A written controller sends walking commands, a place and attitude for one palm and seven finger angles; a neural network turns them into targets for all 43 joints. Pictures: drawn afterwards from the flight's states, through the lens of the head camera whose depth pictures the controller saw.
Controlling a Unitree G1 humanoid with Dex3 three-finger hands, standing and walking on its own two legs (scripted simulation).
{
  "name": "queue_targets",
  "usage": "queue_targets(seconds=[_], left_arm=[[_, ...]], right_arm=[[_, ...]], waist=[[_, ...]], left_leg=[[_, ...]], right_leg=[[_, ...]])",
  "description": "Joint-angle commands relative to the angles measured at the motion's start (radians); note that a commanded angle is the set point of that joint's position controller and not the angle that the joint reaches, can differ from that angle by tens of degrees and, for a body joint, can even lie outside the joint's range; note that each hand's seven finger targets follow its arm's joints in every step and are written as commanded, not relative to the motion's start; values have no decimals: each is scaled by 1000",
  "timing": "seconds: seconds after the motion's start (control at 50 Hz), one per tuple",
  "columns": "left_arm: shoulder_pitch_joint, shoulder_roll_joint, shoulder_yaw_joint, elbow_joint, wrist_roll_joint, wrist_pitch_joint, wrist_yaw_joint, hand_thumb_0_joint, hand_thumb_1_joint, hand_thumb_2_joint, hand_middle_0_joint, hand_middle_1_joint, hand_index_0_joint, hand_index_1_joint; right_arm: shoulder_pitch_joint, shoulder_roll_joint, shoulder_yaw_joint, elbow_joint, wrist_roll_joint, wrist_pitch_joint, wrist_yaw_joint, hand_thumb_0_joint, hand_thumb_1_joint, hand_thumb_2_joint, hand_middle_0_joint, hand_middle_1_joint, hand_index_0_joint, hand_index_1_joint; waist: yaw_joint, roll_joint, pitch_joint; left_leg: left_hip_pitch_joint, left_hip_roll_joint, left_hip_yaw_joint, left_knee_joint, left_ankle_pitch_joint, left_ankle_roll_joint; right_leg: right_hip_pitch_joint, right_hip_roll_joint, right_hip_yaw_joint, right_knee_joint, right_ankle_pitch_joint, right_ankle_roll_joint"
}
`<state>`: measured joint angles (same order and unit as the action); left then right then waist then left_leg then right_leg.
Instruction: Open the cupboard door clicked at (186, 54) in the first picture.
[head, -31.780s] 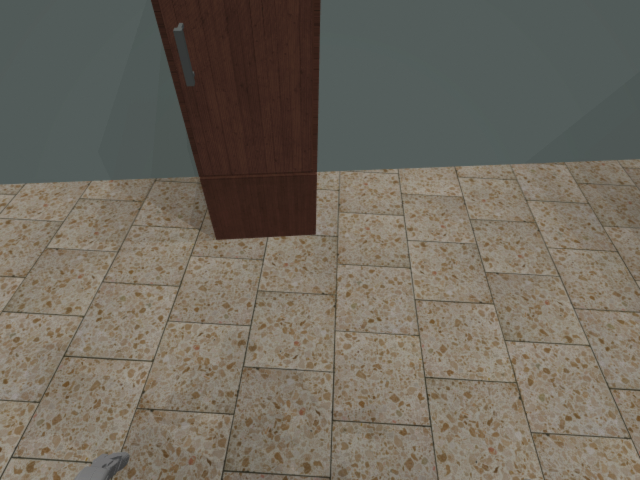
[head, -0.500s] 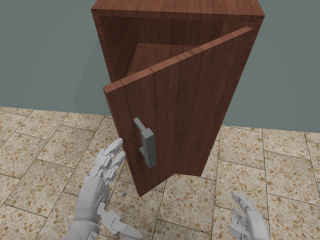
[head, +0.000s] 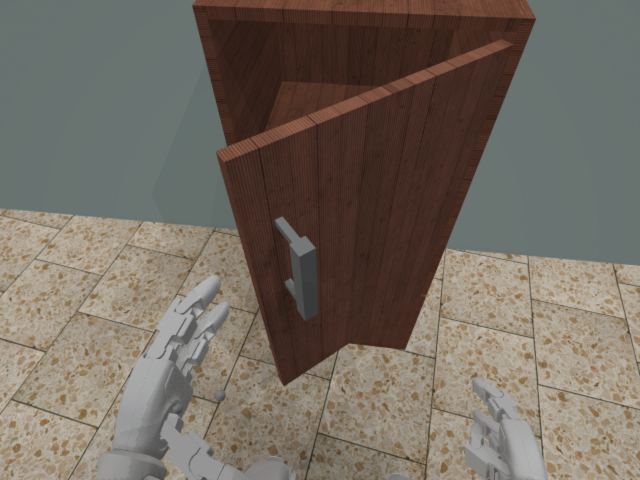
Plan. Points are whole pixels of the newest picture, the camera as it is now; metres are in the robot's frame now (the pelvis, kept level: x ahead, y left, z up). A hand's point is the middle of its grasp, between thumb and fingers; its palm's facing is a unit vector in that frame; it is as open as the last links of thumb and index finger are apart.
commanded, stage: draw the hand back to the body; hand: left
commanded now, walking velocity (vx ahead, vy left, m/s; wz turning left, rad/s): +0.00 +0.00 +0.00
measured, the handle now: (296, 271) +0.34 +0.06 +0.09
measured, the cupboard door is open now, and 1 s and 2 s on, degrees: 41 41 41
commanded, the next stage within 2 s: step back with the hand held close in 1.48 s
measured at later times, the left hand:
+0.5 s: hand (124, 365) +0.20 +0.19 +0.15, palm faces +0.09 -0.97 -0.22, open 15.8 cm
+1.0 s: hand (13, 296) +0.23 +0.26 +0.21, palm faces +0.38 -0.83 -0.41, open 10.3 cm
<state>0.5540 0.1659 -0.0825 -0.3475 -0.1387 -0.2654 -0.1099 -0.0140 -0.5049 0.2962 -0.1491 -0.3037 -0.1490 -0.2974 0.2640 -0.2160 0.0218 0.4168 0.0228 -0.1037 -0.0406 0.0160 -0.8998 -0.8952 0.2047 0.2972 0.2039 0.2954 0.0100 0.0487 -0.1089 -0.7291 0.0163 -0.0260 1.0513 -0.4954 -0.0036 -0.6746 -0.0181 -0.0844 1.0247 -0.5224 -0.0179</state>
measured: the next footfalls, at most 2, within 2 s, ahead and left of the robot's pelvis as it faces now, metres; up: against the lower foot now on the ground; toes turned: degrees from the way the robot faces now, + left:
none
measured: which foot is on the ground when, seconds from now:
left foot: down 0.00-1.00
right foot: down 0.00-1.00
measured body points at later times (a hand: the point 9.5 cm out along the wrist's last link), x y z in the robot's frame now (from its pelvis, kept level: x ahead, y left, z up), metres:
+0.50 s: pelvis +0.01 +0.01 +0.04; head +0.01 +0.00 +0.49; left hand +0.19 +0.24 +0.16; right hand +0.20 -0.22 -0.03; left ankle +0.02 +0.12 -0.67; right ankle +0.00 -0.11 -0.67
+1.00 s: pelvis +0.04 +0.02 +0.07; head +0.03 +0.01 +0.52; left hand +0.20 +0.31 +0.23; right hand +0.22 -0.19 -0.01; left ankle +0.02 +0.12 -0.67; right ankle +0.00 -0.11 -0.67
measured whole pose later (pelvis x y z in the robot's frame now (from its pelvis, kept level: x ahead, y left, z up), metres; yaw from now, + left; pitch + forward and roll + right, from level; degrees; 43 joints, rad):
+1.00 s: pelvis +0.04 +0.02 +0.07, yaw -1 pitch -2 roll -1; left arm 0.52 0.34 0.26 -0.44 -0.04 -0.03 0.13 0.00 0.42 0.69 -0.19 -0.30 -0.19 -0.30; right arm 0.19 -0.22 0.05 0.61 0.00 -0.10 -0.09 0.02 -0.90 -0.89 0.21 0.30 0.21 0.30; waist 0.06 0.05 0.00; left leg -0.14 -0.01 0.02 0.47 -0.29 0.03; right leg -0.09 -0.03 -0.04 0.42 -0.29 0.02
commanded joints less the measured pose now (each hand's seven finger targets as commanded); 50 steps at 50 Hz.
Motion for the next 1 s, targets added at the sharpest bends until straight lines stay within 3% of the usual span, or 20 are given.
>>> queue_targets(seconds=[0.0, 0.1, 0.12, 0.2, 0.28, 0.38, 0.4, 0.42, 0.44, 0.48, 0.5, 0.52, 0.6, 0.66, 0.7, 0.76, 0.8, 0.98], left_arm=[[15, 110, 116, -273, -22, -33, 4, 0, -500, 300, -150, -300, -150, -300], [-4, 105, 152, -223, -66, 45, -18, 0, -500, 300, -150, -300, -150, -300], [-30, 107, 146, -239, -70, 52, -27, 0, -500, 300, -150, -300, -150, -300], [-27, 147, 201, -263, -100, 68, -53, 0, -500, 300, -150, -300, -150, -300], [-37, 170, 240, -317, -121, 65, -78, 0, -500, 300, -150, -300, -150, -300], [-26, 181, 277, -309, -146, 89, -105, 0, -325, 375, -156, -300, -156, -300], [-24, 325, 320, -344, 4, 120, 46, 0, -290, 390, -158, -300, -158, -300], [7, 227, 268, -354, 25, 142, 108, 0, -255, 405, -159, -300, -159, -300], [45, 195, 252, -325, 36, 161, 135, 0, -220, 420, -160, -300, -160, -300], [35, 203, 249, -343, 67, 179, 177, 0, -150, 450, -162, -300, -162, -300], [26, 218, 262, -334, 76, 181, 195, 0, -115, 465, -164, -300, -164, -300], [22, 234, 273, -359, 85, 178, 208, 0, -80, 480, -165, -300, -165, -300], [-18, 268, 309, -344, 103, 178, 245, 0, 60, 540, -170, -300, -170, -300], [-31, 263, 316, -366, 110, 173, 257, 0, 165, 585, -174, -300, -174, -300], [-44, 288, 350, -340, 111, 173, 265, 0, 235, 615, -176, -300, -176, -300], [-45, 280, 364, -338, 109, 171, 263, 0, 340, 660, -180, -300, -180, -300], [-44, 294, 394, -298, 108, 175, 262, 0, 410, 690, -182, -300, -182, -300], [-106, 349, 500, -323, 95, 162, 256, 0, 725, 825, -194, -300, -194, -300]], right_arm=[[-71, -98, -48, -172, 7, -62, -14, 0, -900, -900, 200, 300, 200, 300], [-97, -101, -34, -155, 17, -66, -27, 0, -900, -900, 200, 300, 200, 300], [-100, -107, -30, -156, 18, -72, -30, 0, -900, -900, 200, 300, 200, 300], [-100, -112, -28, -143, 19, -94, -40, 0, -900, -900, 200, 300, 200, 300], [-89, -110, -25, -128, 22, -116, -46, 0, -900, -900, 200, 300, 200, 300], [-99, -114, -24, -102, 27, -134, -46, 0, -900, -900, 200, 300, 200, 300], [-104, -106, -25, -104, 16, -116, -75, 0, -900, -900, 200, 300, 200, 300], [-103, -88, -14, -106, 4, -110, -84, 0, -900, -900, 200, 300, 200, 300], [-96, -85, -15, -97, 3, -105, -84, 0, -900, -900, 200, 300, 200, 300], [-103, -91, -10, -81, -2, -87, -82, 0, -900, -900, 200, 300, 200, 300], [-112, -94, -12, -71, -4, -85, -85, 0, -900, -900, 200, 300, 200, 300], [-116, -97, -12, -71, -6, -84, -86, 0, -900, -900, 200, 300, 200, 300], [-141, -102, -7, -41, -16, -84, -90, 0, -900, -900, 200, 300, 200, 300], [-147, -98, -2, -23, -19, -89, -86, 0, -900, -900, 200, 300, 200, 300], [-161, -104, -5, -6, -21, -88, -84, 0, -900, -900, 200, 300, 200, 300], [-168, -102, -5, 10, -25, -86, -77, 0, -900, -900, 200, 300, 200, 300], [-180, -109, -11, 24, -25, -78, -73, 0, -900, -900, 200, 300, 200, 300], [-193, -109, -23, 40, -27, -47, -57, 0, -900, -900, 200, 300, 200, 300]], waist=[[9, -36, -181], [-3, -88, -67], [-10, -61, -49], [3, -61, -60], [10, 0, -84], [15, 11, -63], [54, -6, -44], [29, -19, 1], [26, -26, 18], [26, 8, 21], [27, -34, 20], [26, -19, 3], [32, -28, 11], [33, 28, 4], [40, 3, 10], [43, 10, 20], [49, -30, 35], [59, 24, 14]], left_leg=[[153, -34, 0, -190, 205, 21], [149, -28, -1, -224, 159, 22], [157, -27, 0, -234, 148, 22], [198, -26, -6, -263, 166, 23], [262, -28, -7, -290, 233, 21], [301, -26, -13, -326, 273, 18], [313, -17, 7, -364, 257, 18], [335, -23, 16, -378, 263, 20], [343, -20, 14, -383, 269, 17], [379, -14, 13, -410, 294, 19], [394, -14, 15, -424, 306, 21], [419, -12, 17, -438, 318, 22], [480, -10, 16, -504, 337, 22], [530, -7, 13, -547, 393, 18], [549, -4, 12, -571, 422, 16], [581, 2, 11, -601, 501, 11], [588, 7, 10, -617, 530, 9], [649, 12, 21, -663, 616, 2]], right_leg=[[142, 39, 50, -217, 230, -2], [148, 37, 59, -292, 169, 10], [139, 35, 59, -302, 154, 12], [179, 36, 54, -326, 163, 9], [215, 40, 34, -326, 259, 6], [250, 47, 13, -344, 315, 7], [284, 22, 70, -418, 294, -8], [274, 15, 62, -446, 298, -2], [271, 13, 55, -452, 302, 1], [306, 14, 44, -465, 318, 0], [333, 14, 43, -486, 332, 1], [348, 12, 45, -490, 344, 2], [411, 12, 37, -538, 351, 2], [453, 11, 31, -553, 383, 1], [486, 13, 30, -576, 403, -1], [518, 14, 24, -589, 447, 1], [538, 19, 23, -606, 469, -1], [607, 21, 35, -651, 533, -2]])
